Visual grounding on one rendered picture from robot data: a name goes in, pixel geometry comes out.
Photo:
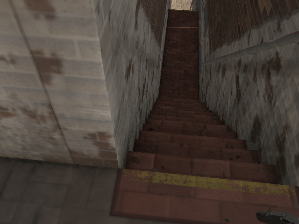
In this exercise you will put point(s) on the right robot hand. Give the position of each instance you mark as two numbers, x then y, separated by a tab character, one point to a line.
274	217

